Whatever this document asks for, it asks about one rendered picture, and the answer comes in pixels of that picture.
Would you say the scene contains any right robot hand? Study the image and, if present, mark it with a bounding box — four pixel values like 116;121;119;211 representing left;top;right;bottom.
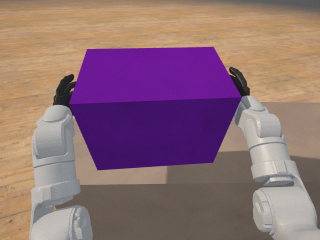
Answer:
229;67;250;97

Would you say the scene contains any left robot hand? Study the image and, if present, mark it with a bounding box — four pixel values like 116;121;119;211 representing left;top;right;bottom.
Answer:
53;74;77;116

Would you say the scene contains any robot right upper arm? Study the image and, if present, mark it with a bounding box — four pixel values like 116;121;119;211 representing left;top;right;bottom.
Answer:
252;186;320;240

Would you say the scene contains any robot left forearm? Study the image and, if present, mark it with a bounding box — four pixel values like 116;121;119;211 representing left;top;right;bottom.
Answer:
29;105;81;240

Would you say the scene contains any carton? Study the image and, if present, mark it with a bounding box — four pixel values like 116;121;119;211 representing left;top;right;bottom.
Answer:
69;47;242;171

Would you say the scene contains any robot right forearm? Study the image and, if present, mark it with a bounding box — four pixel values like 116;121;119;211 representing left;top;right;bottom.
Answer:
234;95;318;226

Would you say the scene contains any robot left upper arm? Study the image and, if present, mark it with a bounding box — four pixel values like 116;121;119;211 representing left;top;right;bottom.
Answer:
30;205;93;240

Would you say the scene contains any pedestal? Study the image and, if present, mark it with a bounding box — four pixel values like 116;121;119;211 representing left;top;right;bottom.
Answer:
55;102;320;240

